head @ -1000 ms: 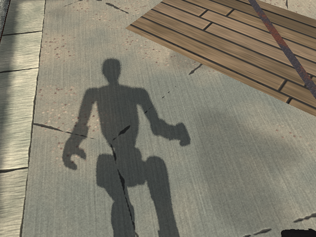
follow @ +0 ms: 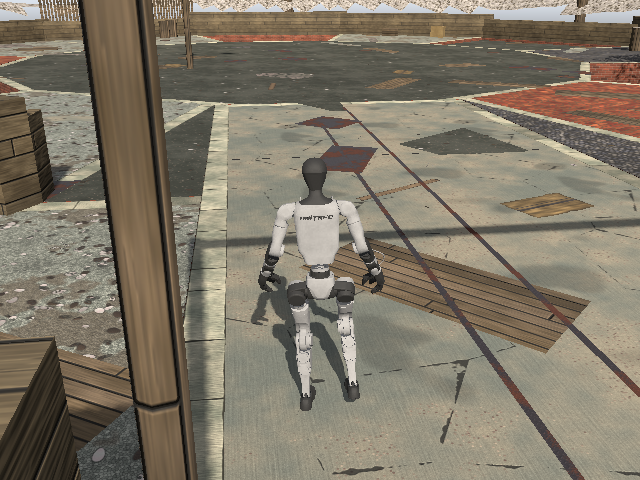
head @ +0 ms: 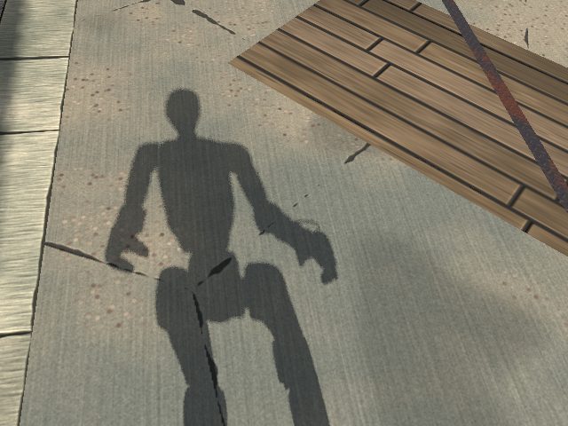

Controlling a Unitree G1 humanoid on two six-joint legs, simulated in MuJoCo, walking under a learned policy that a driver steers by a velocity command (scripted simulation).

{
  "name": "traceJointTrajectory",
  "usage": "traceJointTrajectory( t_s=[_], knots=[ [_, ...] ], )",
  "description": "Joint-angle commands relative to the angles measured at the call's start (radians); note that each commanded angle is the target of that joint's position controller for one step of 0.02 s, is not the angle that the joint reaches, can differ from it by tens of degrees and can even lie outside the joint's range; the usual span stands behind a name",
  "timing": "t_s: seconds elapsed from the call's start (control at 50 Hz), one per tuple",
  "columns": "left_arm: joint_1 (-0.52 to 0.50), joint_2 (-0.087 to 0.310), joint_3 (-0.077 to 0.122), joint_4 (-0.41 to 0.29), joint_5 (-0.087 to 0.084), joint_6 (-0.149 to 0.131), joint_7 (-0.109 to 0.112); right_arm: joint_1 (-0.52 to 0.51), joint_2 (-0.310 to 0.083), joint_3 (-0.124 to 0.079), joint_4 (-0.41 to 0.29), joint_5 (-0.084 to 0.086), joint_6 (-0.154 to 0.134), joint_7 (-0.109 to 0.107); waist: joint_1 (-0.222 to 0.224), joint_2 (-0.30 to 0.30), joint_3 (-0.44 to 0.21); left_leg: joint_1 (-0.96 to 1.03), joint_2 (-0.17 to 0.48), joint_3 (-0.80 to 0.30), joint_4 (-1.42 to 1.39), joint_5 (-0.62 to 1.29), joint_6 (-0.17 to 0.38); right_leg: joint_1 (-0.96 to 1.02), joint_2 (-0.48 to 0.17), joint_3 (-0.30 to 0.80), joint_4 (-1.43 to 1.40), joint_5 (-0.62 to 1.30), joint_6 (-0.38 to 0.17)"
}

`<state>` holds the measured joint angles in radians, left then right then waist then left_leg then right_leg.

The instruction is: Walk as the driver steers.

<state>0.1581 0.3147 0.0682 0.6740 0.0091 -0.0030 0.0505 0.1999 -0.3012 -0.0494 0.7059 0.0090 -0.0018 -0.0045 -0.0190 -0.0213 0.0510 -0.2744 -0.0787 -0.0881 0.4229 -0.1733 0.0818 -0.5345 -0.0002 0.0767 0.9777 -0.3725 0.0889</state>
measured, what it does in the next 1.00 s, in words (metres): walks ahead: right foot, then left foot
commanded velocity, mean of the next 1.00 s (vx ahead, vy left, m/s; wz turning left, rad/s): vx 0.11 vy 0.00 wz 0.24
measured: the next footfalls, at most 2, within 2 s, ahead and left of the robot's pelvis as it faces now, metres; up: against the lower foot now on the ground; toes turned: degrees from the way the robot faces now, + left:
right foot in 0.28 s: +0.13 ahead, -0.14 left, +0.00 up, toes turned +16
left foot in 0.60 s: +0.04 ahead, +0.11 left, +0.00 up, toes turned +9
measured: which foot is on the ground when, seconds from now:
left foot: down 0.00-0.28, up 0.30-0.58, down 0.60-0.92, up 0.94-1.00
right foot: up 0.00-0.26, down 0.28-0.66, up 0.68-0.90, down 0.92-1.00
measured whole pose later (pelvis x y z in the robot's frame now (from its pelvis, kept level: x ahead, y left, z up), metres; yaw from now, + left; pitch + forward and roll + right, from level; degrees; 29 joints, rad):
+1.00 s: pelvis +0.13 -0.04 -0.01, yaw +14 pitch +0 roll +1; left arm 0.27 0.30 0.05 0.79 -0.01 -0.10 -0.03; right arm 0.34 -0.29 -0.05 0.78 0.03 -0.03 -0.01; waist -0.01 0.04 0.00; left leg -0.28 0.00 -0.09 0.89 -0.45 0.02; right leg -0.23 0.03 -0.04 0.53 -0.30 -0.06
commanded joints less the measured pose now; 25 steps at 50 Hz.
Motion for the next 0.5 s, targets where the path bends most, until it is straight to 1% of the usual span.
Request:
traceJointTrajectory(
  t_s=[0.02, 0.06, 0.1, 0.14, 0.18, 0.2, 0.22, 0.24, 0.26, 0.28, 0.3, 0.32, 0.34, 0.36, 0.38, 0.4, 0.44, 0.48, 0.5],
  knots=[
    [0.017, 0.070, 0.020, -0.055, 0.000, -0.005, 0.003, -0.018, -0.189, -0.057, -0.070, 0.008, 0.004, -0.021, 0.015, 0.119, -0.139, 0.134, 0.241, -0.261, -0.076, 0.368, 0.157, -0.012, 0.008, 0.023, -0.090, 0.058, 0.022],
    [-0.014, 0.070, 0.020, -0.062, -0.004, -0.008, -0.001, -0.022, -0.191, -0.059, -0.074, 0.008, 0.014, -0.027, 0.008, 0.131, -0.128, 0.111, 0.230, -0.291, -0.074, 0.291, 0.148, 0.007, 0.018, 0.033, -0.146, 0.080, 0.025],
    [-0.042, 0.072, 0.021, -0.069, -0.007, -0.015, -0.007, -0.023, -0.191, -0.062, -0.078, 0.007, 0.022, -0.029, 0.000, 0.142, -0.119, 0.102, 0.225, -0.328, -0.065, 0.255, 0.145, 0.028, 0.028, 0.042, -0.197, 0.080, 0.022],
    [-0.060, 0.075, 0.022, -0.074, -0.011, -0.026, -0.014, -0.024, -0.191, -0.063, -0.083, 0.006, 0.028, -0.028, -0.006, 0.151, -0.121, 0.115, 0.225, -0.367, -0.041, 0.283, 0.145, 0.052, 0.038, 0.047, -0.247, 0.060, 0.014],
    [-0.063, 0.079, 0.024, -0.075, -0.015, -0.039, -0.022, -0.030, -0.190, -0.065, -0.090, 0.009, 0.034, -0.027, -0.007, 0.161, -0.131, 0.141, 0.224, -0.408, -0.010, 0.356, 0.141, 0.088, 0.048, 0.048, -0.310, 0.041, 0.002],
    [-0.055, 0.082, 0.026, -0.073, -0.018, -0.044, -0.026, -0.036, -0.188, -0.065, -0.094, 0.012, 0.037, -0.027, -0.003, 0.167, -0.135, 0.154, 0.220, -0.428, 0.006, 0.388, 0.135, 0.115, 0.052, 0.046, -0.358, 0.045, -0.007],
    [-0.026, 0.085, 0.029, -0.062, -0.020, -0.049, -0.031, -0.053, -0.180, -0.063, -0.099, 0.016, 0.040, -0.028, 0.014, 0.169, -0.146, 0.166, 0.212, -0.428, 0.030, 0.402, 0.120, 0.158, 0.047, 0.037, -0.435, 0.085, -0.018],
    [0.004, 0.083, 0.031, -0.048, -0.019, -0.054, -0.037, -0.070, -0.168, -0.058, -0.105, 0.022, 0.044, -0.031, 0.035, 0.167, -0.150, 0.152, 0.186, -0.415, 0.055, 0.373, 0.092, 0.235, 0.040, 0.018, -0.559, 0.194, -0.034],
    [0.015, 0.099, 0.036, -0.043, -0.011, -0.056, -0.037, -0.055, -0.142, -0.049, -0.105, 0.022, 0.045, -0.035, 0.034, 0.144, -0.154, 0.101, 0.148, -0.390, 0.088, 0.262, 0.049, 0.338, -0.013, 0.043, -0.640, 0.343, -0.061],
    [0.000, 0.154, 0.043, -0.064, 0.007, -0.051, -0.032, 0.011, -0.090, -0.033, -0.101, -0.001, 0.041, -0.032, -0.008, -0.032, -0.192, 0.011, 0.061, -0.281, 0.242, -0.042, -0.008, 0.457, -0.200, 0.221, -0.647, 0.546, -0.136],
    [-0.007, 0.188, 0.047, -0.058, 0.037, -0.040, -0.034, 0.041, -0.101, -0.037, -0.110, 0.001, 0.034, -0.032, -0.037, -0.221, -0.135, -0.187, -0.090, -0.143, 0.400, -0.487, -0.071, 0.481, -0.347, 0.411, -0.634, 0.777, -0.316],
    [0.010, 0.144, 0.039, -0.056, 0.025, -0.041, -0.036, 0.056, -0.175, -0.056, -0.098, -0.013, 0.027, -0.031, -0.012, -0.186, -0.148, -0.222, -0.033, -0.114, 0.607, -0.534, -0.123, 0.446, -0.416, 0.470, -0.641, 0.732, -0.408],
    [-0.008, 0.111, 0.028, -0.059, 0.013, -0.042, -0.035, 0.040, -0.208, -0.071, -0.078, -0.002, 0.029, -0.031, -0.003, -0.118, -0.127, -0.230, -0.014, -0.117, 0.699, -0.465, -0.143, 0.427, -0.356, 0.384, -0.632, 0.662, -0.383],
    [-0.035, 0.094, 0.022, -0.057, 0.004, -0.040, -0.034, 0.037, -0.189, -0.071, -0.058, 0.002, 0.040, -0.035, -0.011, -0.080, -0.113, -0.234, -0.005, -0.114, 0.722, -0.406, -0.161, 0.418, -0.287, 0.298, -0.621, 0.585, -0.331],
    [-0.052, 0.082, 0.016, -0.055, -0.008, -0.038, -0.034, 0.027, -0.168, -0.067, -0.055, 0.000, 0.050, -0.038, -0.006, -0.083, -0.100, -0.240, -0.002, -0.114, 0.725, -0.365, -0.175, 0.412, -0.256, 0.255, -0.618, 0.565, -0.307],
    [-0.056, 0.078, 0.010, -0.048, -0.009, -0.034, -0.034, 0.022, -0.134, -0.056, -0.053, 0.002, 0.054, -0.035, -0.007, -0.093, -0.095, -0.213, -0.001, -0.099, 0.701, -0.335, -0.185, 0.392, -0.229, 0.211, -0.618, 0.593, -0.300],
    [-0.051, 0.068, 0.005, -0.033, -0.001, -0.027, -0.034, 0.000, -0.084, -0.038, -0.061, 0.004, 0.053, -0.030, -0.002, -0.128, -0.105, -0.155, 0.020, -0.038, 0.558, -0.302, -0.194, 0.399, -0.185, 0.144, -0.618, 0.609, -0.293],
    [-0.045, 0.081, 0.008, -0.025, -0.001, -0.018, -0.034, -0.031, -0.054, -0.022, -0.069, 0.000, 0.048, -0.025, 0.020, -0.161, -0.122, -0.077, 0.055, 0.016, 0.384, -0.302, -0.195, 0.410, -0.177, 0.127, -0.607, 0.610, -0.294],
    [-0.027, 0.094, 0.011, -0.018, -0.003, -0.012, -0.034, -0.044, -0.052, -0.019, -0.071, 0.002, 0.046, -0.022, 0.037, -0.171, -0.127, -0.048, 0.061, 0.032, 0.313, -0.290, -0.191, 0.416, -0.184, 0.139, -0.605, 0.606, -0.300]
  ],
)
